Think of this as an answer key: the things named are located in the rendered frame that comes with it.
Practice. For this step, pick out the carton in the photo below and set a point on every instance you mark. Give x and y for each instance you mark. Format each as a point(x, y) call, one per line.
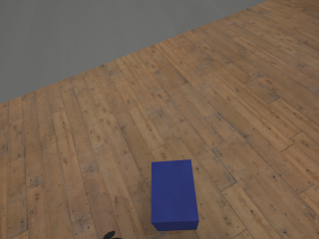
point(173, 198)

